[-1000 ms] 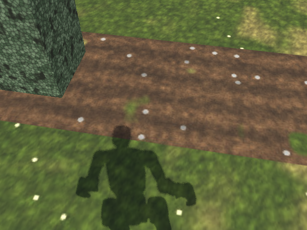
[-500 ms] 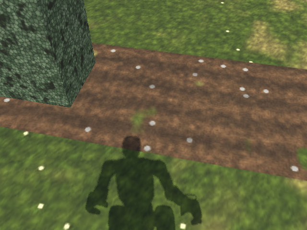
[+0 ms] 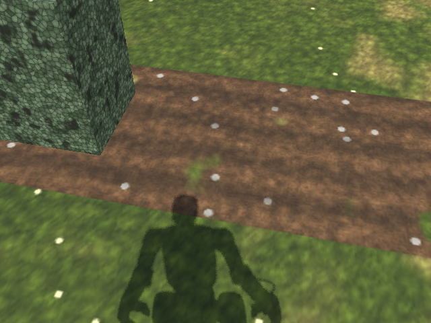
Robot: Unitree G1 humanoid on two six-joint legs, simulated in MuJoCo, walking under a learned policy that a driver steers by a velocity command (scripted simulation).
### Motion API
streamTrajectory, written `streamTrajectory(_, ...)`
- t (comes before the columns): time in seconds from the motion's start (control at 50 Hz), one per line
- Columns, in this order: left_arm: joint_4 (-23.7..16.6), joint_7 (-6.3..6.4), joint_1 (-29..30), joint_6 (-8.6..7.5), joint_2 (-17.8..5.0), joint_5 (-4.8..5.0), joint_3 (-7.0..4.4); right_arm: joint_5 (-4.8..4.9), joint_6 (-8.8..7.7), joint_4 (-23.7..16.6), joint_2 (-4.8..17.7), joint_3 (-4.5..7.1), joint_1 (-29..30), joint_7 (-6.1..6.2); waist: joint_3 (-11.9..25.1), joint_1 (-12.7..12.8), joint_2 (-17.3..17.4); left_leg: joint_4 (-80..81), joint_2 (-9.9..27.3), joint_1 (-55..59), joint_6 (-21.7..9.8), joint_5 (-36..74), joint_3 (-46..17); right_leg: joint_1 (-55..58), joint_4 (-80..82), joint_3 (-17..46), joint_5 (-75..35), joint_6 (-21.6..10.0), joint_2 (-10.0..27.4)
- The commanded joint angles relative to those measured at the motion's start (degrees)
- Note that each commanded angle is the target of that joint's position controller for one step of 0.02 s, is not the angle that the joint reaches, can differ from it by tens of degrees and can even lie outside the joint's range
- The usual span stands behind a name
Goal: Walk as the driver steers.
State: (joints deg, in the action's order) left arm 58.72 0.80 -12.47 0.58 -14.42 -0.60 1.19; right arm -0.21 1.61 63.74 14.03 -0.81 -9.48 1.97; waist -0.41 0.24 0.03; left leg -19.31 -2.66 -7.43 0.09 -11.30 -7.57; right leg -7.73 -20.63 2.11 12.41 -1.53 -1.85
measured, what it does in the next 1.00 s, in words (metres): goes down, turning right: right foot 0.17 m lower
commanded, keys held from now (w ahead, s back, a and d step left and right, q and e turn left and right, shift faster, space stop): w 0.32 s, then w+e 0.68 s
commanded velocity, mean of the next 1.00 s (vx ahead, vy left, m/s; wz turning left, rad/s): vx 0.40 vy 0.00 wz -0.27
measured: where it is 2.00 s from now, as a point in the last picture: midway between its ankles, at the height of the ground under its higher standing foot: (295, 229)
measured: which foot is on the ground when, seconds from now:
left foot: down 0.00-0.76, up 0.78-1.00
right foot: down 0.00-0.22, up 0.24-0.74, down 0.76-1.00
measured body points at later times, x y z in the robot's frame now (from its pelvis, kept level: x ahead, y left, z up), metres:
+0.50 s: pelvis +0.15 +0.01 -0.02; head +0.16 +0.02 +0.43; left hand +0.27 +0.28 -0.15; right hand +0.04 -0.23 -0.15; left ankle +0.01 +0.12 -0.75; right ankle +0.21 -0.11 -0.69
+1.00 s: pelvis +0.47 -0.10 -0.19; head +0.53 -0.11 +0.26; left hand +0.53 +0.14 -0.34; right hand +0.52 -0.36 -0.32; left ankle +0.62 +0.00 -0.85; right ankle +0.44 -0.15 -0.92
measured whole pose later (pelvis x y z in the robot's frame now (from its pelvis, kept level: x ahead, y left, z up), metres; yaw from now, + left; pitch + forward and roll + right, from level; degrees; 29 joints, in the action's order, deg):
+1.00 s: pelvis +0.47 -0.10 -0.19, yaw -21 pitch +1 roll -2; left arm 57.8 -0.2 -20.8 -3.1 -11.9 -0.8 -3.0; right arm -2.9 -3.5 50.6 11.3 0.2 -5.3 -0.2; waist -6.8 1.2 1.6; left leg -59.0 7.0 -40.7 1.1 -11.9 -1.3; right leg -12.0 -25.3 -0.6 14.0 -7.1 -9.4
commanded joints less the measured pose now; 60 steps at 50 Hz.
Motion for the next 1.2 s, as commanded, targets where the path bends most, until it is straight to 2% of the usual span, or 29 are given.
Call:
streamTrajectory(0.02, -0.9, 0.02, -2.2, 0.03, -8.2, -0.22, -1.98, -0.30, -0.02, -1.1, 6.7, 1.27, -1.5, 0.16, 0.9, 0.3, -1.5, -1.2, 2.2, -4.3, -3.4, -9.3, -0.9, 0.7, 3.0, 5.7, 13.0, -3.0, 4.6)
streamTrajectory(0.12, 0.5, 0.26, -8.1, 0.64, -9.9, -0.59, -3.79, -1.78, -1.42, -4.3, 3.8, 0.95, 1.5, -0.98, -7.6, 2.1, -7.4, -13.0, 0.8, -15.6, -4.6, -11.5, 5.8, -2.5, 11.6, 22.2, 32.7, -10.9, 15.2)
streamTrajectory(0.18, -0.8, -0.21, -4.3, 0.02, -9.8, -0.70, -4.28, -1.33, -3.04, -3.2, 3.8, 1.27, -3.9, -1.61, -7.2, -1.4, -6.2, -7.2, 1.0, -4.7, -5.7, -9.5, 6.8, -10.3, 8.4, 18.0, 27.7, -9.4, 12.5)
streamTrajectory(0.2, -2.1, -0.37, -0.7, -0.21, -8.7, -0.41, -4.12, -1.32, -3.45, -1.6, 4.1, 1.50, -9.4, -1.67, -7.3, -4.3, -4.0, -3.7, 1.5, 1.3, -6.8, -11.5, 3.7, -15.3, 3.4, 13.5, 25.2, -7.6, 8.9)
streamTrajectory(0.24, -6.4, -1.17, 5.1, -1.54, -4.7, -0.53, -3.36, -0.76, -4.00, 1.8, 10.7, 3.86, -21.0, -1.43, -7.1, -8.1, 13.5, 9.6, 15.4, 15.7, -12.9, -24.2, -21.5, -31.7, -19.6, -1.7, 15.3, -3.4, -1.6)
streamTrajectory(0.26, -7.4, -1.08, 6.7, -2.05, -7.8, -1.53, -4.03, -0.70, -4.15, 2.0, 11.1, 4.42, -22.5, -1.54, -9.1, -8.3, 10.7, 10.4, 20.2, 17.4, -14.7, -17.3, -26.5, -38.1, -27.7, -1.4, 18.1, -3.2, -0.2)
streamTrajectory(0.3, -6.0, -1.75, 2.6, -2.87, -7.3, -0.87, -4.25, -0.80, -4.68, -0.4, 8.2, 4.22, -17.6, -1.42, -6.9, -3.7, 3.6, 9.4, 19.0, 15.6, -14.3, -1.4, -19.5, -35.2, -32.1, 1.0, 11.6, -2.6, 3.7)
streamTrajectory(0.4, -5.9, -3.38, 1.0, -1.43, -4.5, -1.67, -3.94, -0.93, -5.88, -1.8, 5.6, 4.10, -16.7, -0.81, -4.6, -1.1, 4.6, 10.8, 14.7, 9.8, -12.2, 15.5, -3.3, -28.3, -32.6, -1.6, 1.9, -0.7, 3.8)
streamTrajectory(0.42, -4.9, -3.61, -0.1, -1.13, -4.7, -2.03, -4.32, -2.25, -6.65, -1.5, 6.2, 4.39, -18.9, -0.86, -3.6, -1.7, 4.5, 8.3, 15.7, 9.4, -12.7, 19.2, -0.9, -28.2, -38.9, -1.3, -3.5, -1.5, 2.7)
streamTrajectory(0.52, -11.1, -3.08, 13.3, -2.88, -6.8, -1.35, -6.33, -2.58, -9.96, -0.6, 4.8, 3.65, -22.1, -0.44, -10.3, -4.5, 5.1, 4.7, 16.3, 20.3, -9.7, 14.0, 1.4, -48.9, -31.1, 5.6, -11.5, -2.8, 4.0)
streamTrajectory(0.6, -12.3, -5.44, 15.3, -4.48, -2.6, -0.60, -4.98, -1.70, -12.05, -3.2, 3.9, 2.81, -15.3, 0.85, -7.8, -4.1, 1.2, 1.0, 11.9, 1.8, -6.8, 0.2, 10.0, -22.8, -8.9, -1.9, -43.9, -3.4, 4.7)
streamTrajectory(0.68, -12.3, -6.14, 16.1, -3.53, -1.7, -1.30, -4.17, -2.64, -10.14, -0.9, 2.9, 1.88, -21.8, 1.53, -11.2, -7.5, 0.2, -12.7, 11.1, 5.8, -5.7, 4.1, 13.2, -20.6, -0.7, -6.5, -45.3, -3.8, 3.9)
streamTrajectory(0.72, -8.4, -4.23, 5.4, -3.73, -2.6, -2.84, -4.30, -3.20, -8.47, -0.3, 4.5, 1.64, -23.6, 1.00, -4.9, -3.9, -0.3, -32.3, 10.3, 10.1, -6.9, 20.2, 12.7, -11.0, 2.7, -9.4, -41.8, -4.7, 2.2)
streamTrajectory(0.74, -4.4, -3.44, -5.5, -3.78, -4.8, -3.01, -5.18, -3.35, -7.51, -0.1, 5.3, 1.96, -23.3, 1.18, -0.1, 0.8, 0.2, -47.1, 10.8, 8.2, -7.1, 27.4, 12.0, -0.7, 3.6, -10.0, -39.5, -5.6, 1.8)
streamTrajectory(0.76, -1.1, -3.12, -16.1, -4.15, -7.0, -3.89, -6.32, -1.85, -7.48, -0.5, 6.0, 2.50, -22.0, 0.93, 4.3, 7.3, -4.4, -65.8, 7.4, -0.1, -5.4, 19.1, 15.3, 14.2, 7.7, -11.3, -45.3, -6.1, 2.5)
streamTrajectory(0.78, 0.4, -3.34, -18.0, -4.56, -13.4, -4.63, -7.70, -0.84, -6.99, -0.6, 1.4, 2.39, -26.7, 0.56, 5.9, 3.0, -15.1, -93.0, 0.4, -27.1, -3.1, -38.6, 16.2, 35.2, -11.0, -3.4, -72.7, -9.7, 12.1)
streamTrajectory(0.8, -1.5, -3.02, -22.2, -4.42, -16.5, -2.08, -8.61, 3.00, -7.65, -3.5, 4.3, 2.50, -26.9, 1.00, 22.7, 5.8, -14.3, -96.6, 3.0, -42.4, -2.9, -35.7, 4.3, 57.2, -26.1, 13.1, -92.1, -17.9, 26.5)
streamTrajectory(0.82, -3.0, -2.28, -21.1, -3.47, -13.6, -1.00, -8.19, 2.66, -8.11, -6.0, 7.1, 2.96, -18.9, 1.07, 25.4, 9.0, -1.9, -92.0, 6.9, -45.4, -2.0, -28.0, 4.8, 52.7, -18.0, 17.1, -80.5, -19.9, 26.6)
streamTrajectory(0.84, -2.5, -0.64, -18.4, -2.29, -13.8, -0.89, -8.45, 1.08, -7.37, -8.7, 5.6, 2.24, -14.0, 0.46, 23.1, 7.1, -0.8, -88.9, 6.9, -50.5, -1.5, -24.2, 6.5, 46.0, -10.3, 24.7, -46.7, -24.0, 26.7)
streamTrajectory(0.88, -4.6, 0.77, -14.1, -2.62, -9.7, -0.96, -7.33, -3.70, -5.89, -10.3, 4.5, 2.15, -9.1, -1.10, 12.5, 4.1, 4.1, -84.4, 9.5, -46.7, -1.3, -21.3, 6.2, 20.6, -0.7, 28.1, -18.1, -23.3, 25.2)
streamTrajectory(0.9, -4.8, 0.13, -9.9, -3.73, -6.4, -0.07, -5.84, -4.04, -5.49, -10.9, 4.3, 2.50, -7.8, -1.73, 6.1, 0.3, 8.0, -69.1, 11.8, -39.9, -0.9, -11.9, 3.8, 5.3, 2.5, 23.4, -15.7, -20.0, 22.3)
streamTrajectory(0.92, -5.4, 0.03, -5.8, -4.31, -7.5, 0.39, -5.94, -2.97, -4.61, -14.1, 2.9, 2.23, -1.7, -2.05, -3.3, -2.2, 5.7, -52.3, 11.9, -31.3, 1.1, -8.2, 5.1, -12.8, 8.2, 16.8, -17.0, -17.3, 16.7)
streamTrajectory(0.94, -5.6, -0.21, -4.2, -4.87, -8.7, -0.23, -6.26, -3.77, -4.48, -14.9, 1.8, 1.99, -0.5, -2.32, -4.6, -2.6, 3.6, -44.5, 10.9, -24.4, 1.9, -3.6, 6.2, -18.8, 8.9, 13.6, -21.6, -16.7, 12.9)
streamTrajectory(0.98, -6.3, -0.91, -2.6, -5.51, -7.5, -0.08, -6.19, -2.70, -5.25, -14.9, 0.3, 1.43, -2.6, -2.49, -1.1, -3.9, -2.5, -32.1, 8.7, -14.9, 1.6, 6.9, 7.6, -19.6, 6.4, 7.7, -33.6, -14.5, 8.5)
streamTrajectory(1.04, -6.2, -1.69, -5.1, -5.26, -6.4, 1.68, -6.28, -1.39, -5.85, -15.2, 1.5, 1.84, 1.0, -2.29, 1.9, -1.1, -3.6, -22.6, 6.3, -12.8, 0.5, 16.0, 7.8, -10.6, 4.1, 8.1, -30.2, -11.9, 7.8)
streamTrajectory(1.12, -4.0, -1.28, -11.5, -3.80, -6.4, -0.31, -6.09, -1.48, -5.88, -17.7, 3.3, 3.08, 7.3, -2.86, -3.1, 1.7, -2.2, -15.8, 5.2, -15.0, -1.2, 8.2, 8.4, -2.2, 1.7, 12.9, -20.8, -10.6, 10.8)
streamTrajectory(1.16, -3.7, -0.93, -12.0, -3.72, -7.2, -0.78, -6.24, -2.05, -6.87, -15.3, 4.3, 4.13, -1.1, -2.89, -1.4, -2.3, -1.2, -10.1, 2.7, -5.2, -3.0, 2.5, 9.0, -0.9, -8.6, 11.2, -26.5, -9.0, 8.2)
streamTrajectory(1.18, -4.5, -0.94, -12.0, -4.19, -5.9, -0.88, -5.95, -2.79, -7.63, -13.4, 7.2, 5.09, -9.7, -2.39, 3.4, -5.9, 2.8, -7.9, 8.3, 4.6, -5.4, 0.1, 1.5, -4.9, -22.0, 7.5, -23.4, -7.5, 4.3)
streamTrajectory(1.2, -5.2, -1.04, -19.7, -4.48, -1.1, 0.90, -5.15, -3.03, -7.40, -12.2, 13.8, 6.90, -17.3, -2.03, 12.7, -4.7, 15.6, -2.5, 23.3, 20.2, -13.4, -8.3, -23.6, -19.2, -42.4, 0.9, 1.7, -4.6, -4.2)
Keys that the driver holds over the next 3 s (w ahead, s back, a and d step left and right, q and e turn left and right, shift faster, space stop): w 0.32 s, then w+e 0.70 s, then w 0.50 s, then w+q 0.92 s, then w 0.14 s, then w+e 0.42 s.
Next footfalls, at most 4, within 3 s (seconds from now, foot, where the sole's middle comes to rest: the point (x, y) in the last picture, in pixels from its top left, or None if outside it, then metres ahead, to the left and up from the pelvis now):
0.76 right None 0.48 -0.16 -0.96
1.18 left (248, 275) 0.78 -0.08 -0.96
1.68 right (322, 244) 0.91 -0.39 -0.96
2.22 left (288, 183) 1.22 -0.28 -0.96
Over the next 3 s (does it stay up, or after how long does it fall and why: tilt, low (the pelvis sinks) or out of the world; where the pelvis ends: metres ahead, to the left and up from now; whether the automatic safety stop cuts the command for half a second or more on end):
stays up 1.50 -0.37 -0.18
